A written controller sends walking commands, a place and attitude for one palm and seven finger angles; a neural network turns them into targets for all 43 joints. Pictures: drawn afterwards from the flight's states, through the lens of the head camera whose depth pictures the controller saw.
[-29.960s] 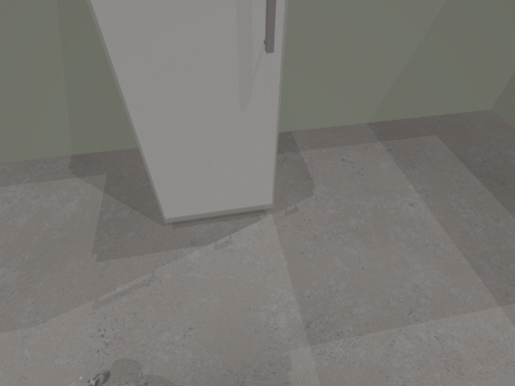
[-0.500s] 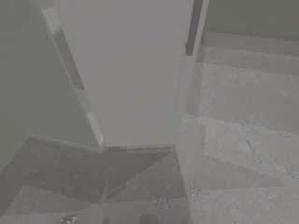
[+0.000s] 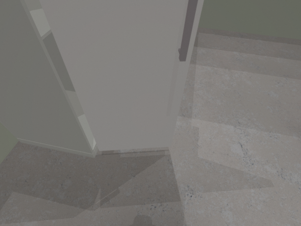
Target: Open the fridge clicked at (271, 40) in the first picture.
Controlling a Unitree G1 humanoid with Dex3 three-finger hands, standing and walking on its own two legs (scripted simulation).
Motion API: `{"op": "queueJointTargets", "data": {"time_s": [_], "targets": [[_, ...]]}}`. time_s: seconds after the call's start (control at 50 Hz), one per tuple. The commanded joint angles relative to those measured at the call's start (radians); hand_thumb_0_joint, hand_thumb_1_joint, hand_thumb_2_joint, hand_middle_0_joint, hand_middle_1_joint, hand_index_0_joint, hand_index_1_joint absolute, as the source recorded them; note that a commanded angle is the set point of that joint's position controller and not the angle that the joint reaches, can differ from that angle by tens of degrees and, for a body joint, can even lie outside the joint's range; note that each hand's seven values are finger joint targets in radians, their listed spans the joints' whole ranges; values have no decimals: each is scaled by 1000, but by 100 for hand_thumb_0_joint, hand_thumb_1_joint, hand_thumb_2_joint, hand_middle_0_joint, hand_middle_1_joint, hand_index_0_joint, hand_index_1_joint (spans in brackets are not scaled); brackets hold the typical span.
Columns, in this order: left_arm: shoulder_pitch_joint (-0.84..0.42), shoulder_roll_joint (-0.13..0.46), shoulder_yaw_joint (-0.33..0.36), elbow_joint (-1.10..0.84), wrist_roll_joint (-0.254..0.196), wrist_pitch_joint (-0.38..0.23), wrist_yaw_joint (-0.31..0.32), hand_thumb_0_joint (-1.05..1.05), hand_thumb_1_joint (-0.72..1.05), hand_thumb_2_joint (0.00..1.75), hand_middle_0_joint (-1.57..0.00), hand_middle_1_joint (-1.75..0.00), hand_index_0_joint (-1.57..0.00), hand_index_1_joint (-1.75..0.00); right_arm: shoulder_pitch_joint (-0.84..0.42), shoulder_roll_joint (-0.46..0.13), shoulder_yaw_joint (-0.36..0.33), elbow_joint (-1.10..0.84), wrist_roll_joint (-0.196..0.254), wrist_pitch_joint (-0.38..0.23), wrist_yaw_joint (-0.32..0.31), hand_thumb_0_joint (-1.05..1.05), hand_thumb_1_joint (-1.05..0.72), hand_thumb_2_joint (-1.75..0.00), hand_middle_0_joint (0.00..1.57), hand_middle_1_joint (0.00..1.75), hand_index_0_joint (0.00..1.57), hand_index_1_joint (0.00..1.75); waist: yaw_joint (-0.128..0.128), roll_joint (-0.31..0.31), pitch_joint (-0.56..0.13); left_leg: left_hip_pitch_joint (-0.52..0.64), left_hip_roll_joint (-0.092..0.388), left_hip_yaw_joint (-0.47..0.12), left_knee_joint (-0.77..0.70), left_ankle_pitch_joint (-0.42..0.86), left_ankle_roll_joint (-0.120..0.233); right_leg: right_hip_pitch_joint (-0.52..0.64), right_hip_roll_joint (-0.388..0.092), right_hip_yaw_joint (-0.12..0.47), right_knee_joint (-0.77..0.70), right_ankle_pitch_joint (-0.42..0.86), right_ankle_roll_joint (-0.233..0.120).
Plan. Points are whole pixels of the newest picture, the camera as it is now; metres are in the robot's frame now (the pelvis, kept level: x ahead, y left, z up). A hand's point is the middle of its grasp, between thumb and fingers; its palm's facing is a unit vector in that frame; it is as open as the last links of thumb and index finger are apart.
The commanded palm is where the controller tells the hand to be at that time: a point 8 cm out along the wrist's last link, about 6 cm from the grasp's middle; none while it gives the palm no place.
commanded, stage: let the arm hang, fingers relaxed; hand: right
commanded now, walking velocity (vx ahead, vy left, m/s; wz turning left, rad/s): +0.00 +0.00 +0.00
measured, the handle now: (190, 1) +0.69 -0.07 +0.27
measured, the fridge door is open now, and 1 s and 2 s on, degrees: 73 73 73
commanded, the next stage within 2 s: look to check the result in 0.30 s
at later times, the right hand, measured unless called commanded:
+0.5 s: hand out of the picture +0.03 -0.19 -0.17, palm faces +0.00 +0.98 -0.21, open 7.4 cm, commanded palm none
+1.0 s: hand out of the picture +0.05 -0.19 -0.17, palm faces -0.01 +0.97 -0.23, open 7.4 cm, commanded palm none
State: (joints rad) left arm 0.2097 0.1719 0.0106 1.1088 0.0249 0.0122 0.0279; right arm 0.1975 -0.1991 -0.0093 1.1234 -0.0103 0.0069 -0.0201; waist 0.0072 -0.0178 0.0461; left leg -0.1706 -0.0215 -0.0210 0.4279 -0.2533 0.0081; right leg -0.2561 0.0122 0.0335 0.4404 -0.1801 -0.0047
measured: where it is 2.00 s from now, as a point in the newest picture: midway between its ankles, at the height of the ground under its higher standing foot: outside the picture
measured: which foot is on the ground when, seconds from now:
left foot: down 0.00-1.00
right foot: down 0.00-1.00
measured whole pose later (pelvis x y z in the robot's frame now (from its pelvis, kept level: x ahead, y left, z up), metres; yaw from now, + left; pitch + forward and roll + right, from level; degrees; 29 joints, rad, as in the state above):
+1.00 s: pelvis +0.01 +0.00 +0.00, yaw +0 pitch -1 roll +0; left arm 0.17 0.21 0.01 1.13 0.02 0.00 0.03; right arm 0.18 -0.22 -0.01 1.13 -0.01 -0.01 -0.01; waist 0.01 0.00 0.05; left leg -0.13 -0.03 -0.03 0.39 -0.25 0.01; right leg -0.21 0.01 0.03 0.40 -0.18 0.00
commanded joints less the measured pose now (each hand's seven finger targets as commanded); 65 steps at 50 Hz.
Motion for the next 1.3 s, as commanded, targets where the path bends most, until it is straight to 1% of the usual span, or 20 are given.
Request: {"op": "queueJointTargets", "data": {"time_s": [0.0,0.04,0.18,0.24,0.26,0.32,0.4,0.52,0.56,0.64,0.74,0.8,0.96,0.98,1.02,1.08,1.14,1.18,1.22,1.28], "targets": [[35,122,19,-26,1,-15,8,0,90,90,-20,-30,-20,-30,42,-113,-18,-31,-3,-18,-8,0,-90,-90,20,30,20,30,-2,-3,-9,-45,96,-73,-88,45,33,39,-97,83,-87,61,-29],[35,116,18,-26,0,-16,7,0,90,90,-20,-30,-20,-30,41,-108,-17,-32,-3,-21,-9,0,-90,-90,20,30,20,30,-1,20,-20,-40,100,-78,-90,65,31,48,-93,77,-77,85,-27],[23,119,17,-24,-1,-21,10,0,90,90,-20,-30,-20,-30,38,-105,-21,-39,-2,-25,-9,0,-90,-90,20,30,20,30,-1,-4,-40,-21,104,-72,-82,124,29,73,-96,70,-71,143,-26],[21,115,16,-23,-1,-18,10,0,90,90,-20,-30,-20,-30,36,-101,-20,-37,-2,-23,-9,0,-90,-90,20,30,20,30,1,-2,-19,-35,101,-73,-92,97,29,70,-96,73,-76,120,-25],[25,118,16,-23,0,-19,10,0,90,90,-20,-30,-20,-30,41,-104,-21,-39,-2,-24,-9,0,-90,-90,20,30,20,30,-1,-10,-28,-28,102,-73,-90,99,29,73,-96,72,-78,123,-26],[23,129,19,-25,-3,-19,10,0,90,90,-20,-30,-20,-30,44,-112,-21,-38,-2,-27,-9,0,-90,-90,20,30,20,30,-1,18,-37,-22,103,-74,-96,120,30,89,-97,68,-68,139,-26],[24,132,18,-20,-2,-20,12,0,90,90,-20,-30,-20,-30,46,-111,-20,-32,-1,-26,-9,0,-90,-90,20,30,20,30,0,2,-35,-24,102,-77,-95,109,31,92,-99,71,-76,132,-28],[31,143,18,-19,-5,-21,13,0,90,90,-20,-30,-20,-30,51,-123,-22,-27,-1,-27,-9,0,-90,-90,20,30,20,30,-1,9,-46,-11,101,-76,-95,121,34,103,-103,73,-74,150,-31],[22,140,18,-14,-3,-19,13,0,90,90,-20,-30,-20,-30,48,-119,-20,-22,-1,-23,-8,0,-90,-90,20,30,20,30,-1,7,-14,-30,99,-74,-101,82,32,91,-102,76,-87,111,-30],[19,147,18,-14,-3,-19,12,0,90,90,-20,-30,-20,-30,47,-126,-21,-20,-1,-24,-7,0,-90,-90,20,30,20,30,0,4,-13,-32,100,-78,-107,67,34,90,-101,75,-91,94,-29],[11,158,20,-15,-4,-21,11,0,90,90,-20,-30,-20,-30,36,-140,-24,-24,-2,-27,-7,0,-90,-90,20,30,20,30,1,20,-17,-26,103,-78,-110,82,34,94,-102,77,-90,108,-30],[-2,170,21,-16,-3,-22,11,0,90,90,-20,-30,-20,-30,33,-145,-24,-24,-1,-28,-5,0,-90,-90,20,30,20,30,-2,6,-19,-27,104,-83,-113,92,35,101,-102,74,-90,112,-30],[-23,192,24,-20,-3,-23,9,0,90,90,-20,-30,-20,-30,5,-169,-28,-35,-1,-33,-4,0,-90,-90,20,30,20,30,0,17,-24,-18,108,-84,-122,110,36,107,-103,76,-92,126,-27],[-30,198,24,-20,-3,-24,9,0,90,90,-20,-30,-20,-30,2,-173,-28,-35,0,-32,-3,0,-90,-90,20,30,20,30,0,3,-23,-19,107,-86,-124,102,37,108,-103,76,-95,121,-26],[-37,209,26,-25,-4,-24,9,0,90,90,-20,-30,-20,-30,0,-188,-31,-40,-1,-36,-3,0,-90,-90,20,30,20,30,-2,20,-48,-6,109,-89,-124,130,38,123,-104,75,-86,142,-27],[-47,217,27,-23,-3,-26,8,0,90,90,-20,-30,-20,-30,-17,-196,-32,-43,-1,-36,-1,0,-90,-90,20,30,20,30,0,5,-42,-6,110,-91,-125,138,39,122,-106,76,-95,141,-26],[-54,231,30,-26,-4,-28,8,0,90,90,-20,-30,-20,-30,-27,-210,-34,-45,0,-40,-1,0,-90,-90,20,30,20,30,1,18,-71,13,115,-91,-122,183,39,141,-109,72,-88,174,-25],[-65,240,29,-27,-3,-29,9,0,90,90,-20,-30,-20,-30,-37,-215,-35,-47,0,-39,0,0,-90,-90,20,30,20,30,0,8,-61,12,114,-91,-123,181,39,140,-112,73,-96,176,-25],[-75,249,29,-30,-6,-28,7,0,90,90,-20,-30,-20,-30,-38,-226,-35,-47,-1,-39,0,0,-90,-90,20,30,20,30,-3,21,-52,7,115,-88,-134,169,37,142,-112,75,-100,172,-26],[-86,259,29,-27,-4,-27,6,0,90,90,-20,-30,-20,-30,-54,-235,-35,-48,0,-38,3,0,-90,-90,20,30,20,30,0,0,-44,6,114,-97,-142,149,39,140,-112,75,-110,148,-22]]}}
